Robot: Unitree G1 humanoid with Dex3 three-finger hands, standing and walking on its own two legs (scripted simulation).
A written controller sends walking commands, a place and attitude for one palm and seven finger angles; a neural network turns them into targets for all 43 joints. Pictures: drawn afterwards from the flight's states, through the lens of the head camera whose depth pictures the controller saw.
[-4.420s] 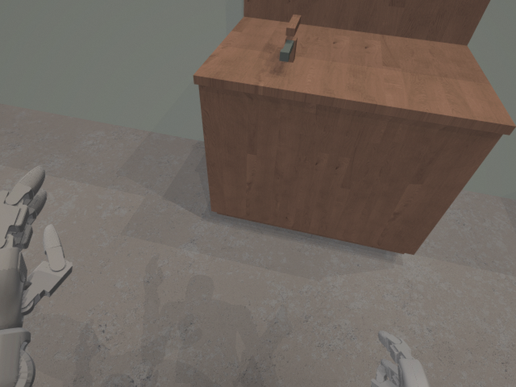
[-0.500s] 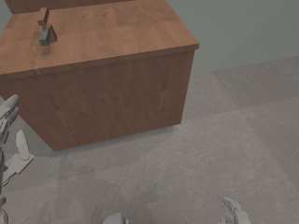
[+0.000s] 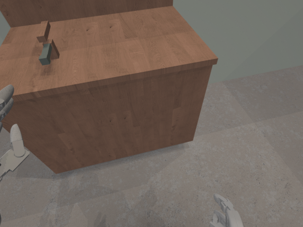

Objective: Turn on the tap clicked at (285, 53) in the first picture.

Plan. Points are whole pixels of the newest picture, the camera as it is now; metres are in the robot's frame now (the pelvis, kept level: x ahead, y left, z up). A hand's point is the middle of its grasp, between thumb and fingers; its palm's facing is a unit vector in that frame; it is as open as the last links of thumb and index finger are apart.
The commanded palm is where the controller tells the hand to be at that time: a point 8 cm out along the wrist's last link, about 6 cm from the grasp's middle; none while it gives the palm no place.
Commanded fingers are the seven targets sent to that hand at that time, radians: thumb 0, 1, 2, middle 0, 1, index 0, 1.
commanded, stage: take the last steps up to it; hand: left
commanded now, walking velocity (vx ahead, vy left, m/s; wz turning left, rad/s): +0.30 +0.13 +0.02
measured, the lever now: (44, 59) +0.65 +0.44 +0.09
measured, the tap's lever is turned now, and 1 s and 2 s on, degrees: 0 0 0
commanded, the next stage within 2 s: come to a stop and stand still in 0.90 s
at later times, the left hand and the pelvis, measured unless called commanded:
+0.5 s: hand (15, 101) +0.34 +0.32 +0.19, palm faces +0.42 -0.82 -0.39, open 7.4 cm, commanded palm +0.27 +0.35 +0.19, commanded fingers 0.00 0.90 0.90 -0.20 -0.30 -0.20 -0.30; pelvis +0.11 +0.08 +0.00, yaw -2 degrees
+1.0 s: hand (43, 89) +0.40 +0.29 +0.17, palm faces +0.36 -0.84 -0.40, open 7.5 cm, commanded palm +0.34 +0.34 +0.19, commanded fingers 0.00 0.90 0.90 -0.20 -0.30 -0.20 -0.30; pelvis +0.17 +0.07 +0.01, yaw -3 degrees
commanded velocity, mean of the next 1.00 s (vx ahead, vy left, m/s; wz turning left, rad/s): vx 0.20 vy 0.07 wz -0.04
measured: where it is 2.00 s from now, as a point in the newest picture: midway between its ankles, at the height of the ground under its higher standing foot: outside the picture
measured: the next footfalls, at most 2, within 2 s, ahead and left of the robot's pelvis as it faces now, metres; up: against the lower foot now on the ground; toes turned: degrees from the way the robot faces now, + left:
left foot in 0.40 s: +0.20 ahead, +0.19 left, +0.00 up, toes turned +9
right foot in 0.80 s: +0.20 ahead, -0.01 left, +0.00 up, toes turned -5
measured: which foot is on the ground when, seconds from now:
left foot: down 0.00-0.00, up 0.02-0.38, down 0.40-0.82, up 0.84-1.00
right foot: down 0.00-0.40, up 0.42-0.78, down 0.80-1.00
